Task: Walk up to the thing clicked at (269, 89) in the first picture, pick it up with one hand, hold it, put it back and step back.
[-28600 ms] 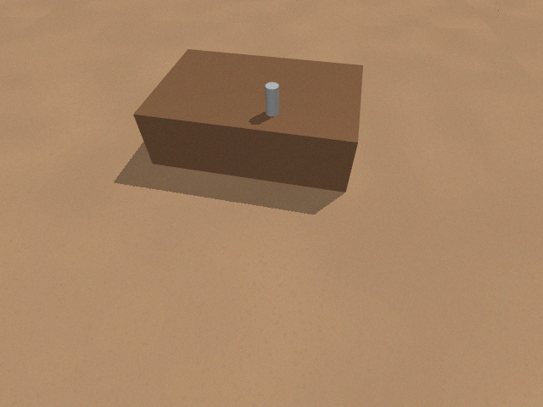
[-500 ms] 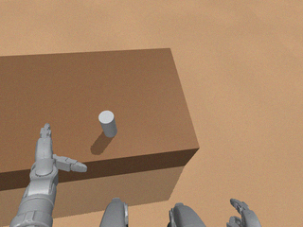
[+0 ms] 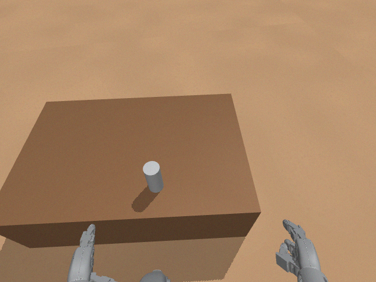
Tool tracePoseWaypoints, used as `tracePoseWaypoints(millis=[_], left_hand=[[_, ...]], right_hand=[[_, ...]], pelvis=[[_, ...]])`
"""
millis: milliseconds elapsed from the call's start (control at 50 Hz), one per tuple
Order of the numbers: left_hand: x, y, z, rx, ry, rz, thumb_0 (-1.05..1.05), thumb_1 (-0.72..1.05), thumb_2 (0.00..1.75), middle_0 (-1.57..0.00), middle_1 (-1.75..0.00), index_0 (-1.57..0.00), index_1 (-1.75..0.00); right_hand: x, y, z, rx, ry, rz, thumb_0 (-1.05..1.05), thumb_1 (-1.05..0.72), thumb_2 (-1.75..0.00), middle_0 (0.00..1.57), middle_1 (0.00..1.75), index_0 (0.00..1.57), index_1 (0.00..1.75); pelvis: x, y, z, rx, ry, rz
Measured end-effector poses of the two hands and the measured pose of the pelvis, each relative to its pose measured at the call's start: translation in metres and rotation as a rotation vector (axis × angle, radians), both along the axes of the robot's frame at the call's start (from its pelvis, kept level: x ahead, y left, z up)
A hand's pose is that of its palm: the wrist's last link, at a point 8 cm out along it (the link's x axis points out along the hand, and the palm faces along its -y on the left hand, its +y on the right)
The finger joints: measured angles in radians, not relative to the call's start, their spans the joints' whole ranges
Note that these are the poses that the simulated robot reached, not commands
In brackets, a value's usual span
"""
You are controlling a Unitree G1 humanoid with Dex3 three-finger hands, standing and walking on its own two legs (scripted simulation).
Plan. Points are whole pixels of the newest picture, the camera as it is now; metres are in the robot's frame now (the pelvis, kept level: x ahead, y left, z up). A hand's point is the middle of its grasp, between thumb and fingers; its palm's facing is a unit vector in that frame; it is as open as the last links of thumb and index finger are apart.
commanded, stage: home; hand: left
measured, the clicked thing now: (153, 177) +0.53 +0.17 -0.33
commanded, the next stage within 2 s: stand in 1.74 s
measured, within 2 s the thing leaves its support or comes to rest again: neither
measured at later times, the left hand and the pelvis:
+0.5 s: hand (113, 260) +0.18 +0.18 -0.06, palm faces +0.10 -0.95 -0.30, open 17.6 cm; pelvis +0.00 +0.00 +0.00, yaw -1 degrees
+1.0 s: hand (110, 261) +0.17 +0.19 -0.06, palm faces +0.11 -0.95 -0.29, open 17.6 cm; pelvis +0.00 +0.01 -0.01, yaw +0 degrees
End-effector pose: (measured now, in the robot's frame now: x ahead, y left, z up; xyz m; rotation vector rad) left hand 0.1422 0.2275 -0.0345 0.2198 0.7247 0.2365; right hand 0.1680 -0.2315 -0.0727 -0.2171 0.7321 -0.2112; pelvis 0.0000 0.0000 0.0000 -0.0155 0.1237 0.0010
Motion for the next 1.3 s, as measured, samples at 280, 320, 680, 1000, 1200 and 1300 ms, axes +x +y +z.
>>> tracePoseWaypoints(millis=[280, 320, 680, 1000, 1200, 1300], left_hand=[[0.013, -0.004, 0.003, 0.005, -0.013, -0.03, -0.01, -0.58, 0.04, -0.05, -0.05, -0.05, -0.05], [0.012, -0.004, 0.003, 0.007, -0.007, -0.032, -0.01, -0.57, 0.04, -0.05, -0.05, -0.05, -0.05], [0.012, 0.001, 0.003, 0.013, 0.005, -0.033, -0.01, -0.57, 0.04, -0.05, -0.05, -0.05, -0.05], [0.01, 0.005, 0.003, 0.01, 0.007, -0.027, -0.01, -0.57, 0.04, -0.05, -0.05, -0.05, -0.06], [0.01, 0.006, 0.003, 0.014, 0.011, -0.027, -0.01, -0.58, 0.04, -0.05, -0.05, -0.05, -0.05], [0.011, 0.006, 0.003, 0.014, 0.008, -0.028, -0.01, -0.58, 0.04, -0.05, -0.05, -0.05, -0.05]], right_hand=[[-0.021, -0.013, -0.003, -0.019, 0.003, -0.038, 0.01, -0.9, -0.91, 0.2, 0.3, 0.2, 0.3], [-0.024, -0.013, -0.005, -0.019, 0.008, -0.043, 0.01, -0.9, -0.91, 0.2, 0.3, 0.2, 0.3], [-0.02, -0.006, -0.004, -0.022, -0.025, -0.037, 0.01, -0.9, -0.91, 0.2, 0.3, 0.2, 0.3], [-0.017, -0.002, -0.002, -0.035, -0.045, -0.026, 0.01, -0.9, -0.91, 0.2, 0.3, 0.2, 0.3], [-0.019, -0.001, -0.004, -0.038, -0.039, -0.034, 0.01, -0.9, -0.91, 0.2, 0.3, 0.2, 0.3], [-0.02, -0.002, -0.004, -0.042, -0.041, -0.037, 0.01, -0.9, -0.91, 0.2, 0.3, 0.2, 0.3]], pelvis=[[0.001, -0.001, -0.002, 0.0, -0.001, -0.008], [0.002, -0.001, -0.002, -0.001, 0.0, -0.009], [0.002, 0.003, -0.004, -0.005, 0.004, -0.011], [0.0, 0.006, -0.006, -0.009, 0.003, -0.007], [0.001, 0.007, -0.007, -0.011, 0.009, -0.008], [0.002, 0.007, -0.007, -0.011, 0.008, -0.008]])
